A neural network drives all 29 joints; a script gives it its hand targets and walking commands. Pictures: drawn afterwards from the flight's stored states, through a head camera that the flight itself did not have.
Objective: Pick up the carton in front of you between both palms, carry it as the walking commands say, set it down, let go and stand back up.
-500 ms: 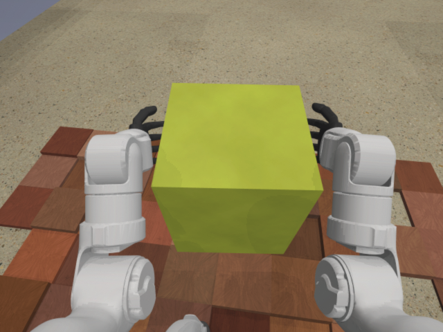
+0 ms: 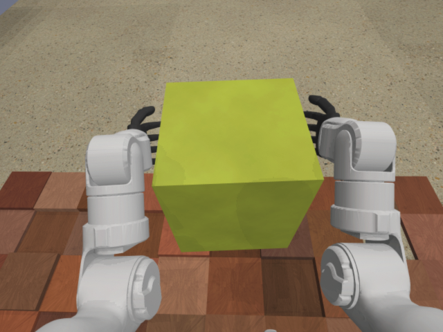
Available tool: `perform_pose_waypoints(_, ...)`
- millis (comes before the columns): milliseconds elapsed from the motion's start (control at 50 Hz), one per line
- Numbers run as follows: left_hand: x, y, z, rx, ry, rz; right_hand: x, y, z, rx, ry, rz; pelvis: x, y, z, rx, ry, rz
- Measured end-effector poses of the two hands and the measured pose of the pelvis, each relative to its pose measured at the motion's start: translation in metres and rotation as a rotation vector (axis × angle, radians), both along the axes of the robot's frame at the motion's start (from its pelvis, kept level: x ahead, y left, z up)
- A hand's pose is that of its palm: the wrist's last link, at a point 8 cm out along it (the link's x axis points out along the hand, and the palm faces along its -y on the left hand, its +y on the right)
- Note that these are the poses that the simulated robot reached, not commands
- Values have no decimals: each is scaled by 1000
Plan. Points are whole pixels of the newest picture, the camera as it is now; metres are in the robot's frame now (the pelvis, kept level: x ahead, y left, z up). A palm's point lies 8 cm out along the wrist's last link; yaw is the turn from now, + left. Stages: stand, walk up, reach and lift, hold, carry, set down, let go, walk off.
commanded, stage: carry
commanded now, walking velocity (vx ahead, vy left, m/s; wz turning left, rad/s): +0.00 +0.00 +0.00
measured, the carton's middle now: (232, 172) +0.38 -0.01 +0.07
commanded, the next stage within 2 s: none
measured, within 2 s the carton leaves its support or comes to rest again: neither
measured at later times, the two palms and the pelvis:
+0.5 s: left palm (133, 69) +0.57 +0.18 +0.17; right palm (287, 63) +0.56 -0.12 +0.18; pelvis +0.18 +0.03 +0.03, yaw +0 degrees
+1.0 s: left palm (147, 63) +0.62 +0.16 +0.16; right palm (288, 54) +0.62 -0.14 +0.16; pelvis +0.27 +0.01 +0.03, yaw +0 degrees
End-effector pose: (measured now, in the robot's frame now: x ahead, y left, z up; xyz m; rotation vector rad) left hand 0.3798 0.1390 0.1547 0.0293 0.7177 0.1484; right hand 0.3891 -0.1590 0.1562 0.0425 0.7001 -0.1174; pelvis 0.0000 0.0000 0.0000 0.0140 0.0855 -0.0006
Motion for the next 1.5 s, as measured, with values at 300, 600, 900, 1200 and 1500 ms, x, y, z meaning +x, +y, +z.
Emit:
perform_pose_waypoints(300,128,56,10,-74,-91,76,140,56,21,-31,-90,38,129,15,1,-1,-6,23)
perform_pose_waypoints(600,204,23,36,-45,-74,-16,186,22,34,-17,-75,-50,198,23,20,-2,-25,-5)
perform_pose_waypoints(900,228,22,4,-5,85,-24,219,21,6,-58,84,2,257,16,28,-22,-32,-15)
perform_pose_waypoints(1200,275,21,-4,6,67,-13,266,20,-8,-52,67,12,300,11,29,-45,-12,15)
perform_pose_waypoints(1500,337,-10,-46,15,60,-32,322,-11,-53,-31,62,-17,354,-4,-7,-2,3,-4)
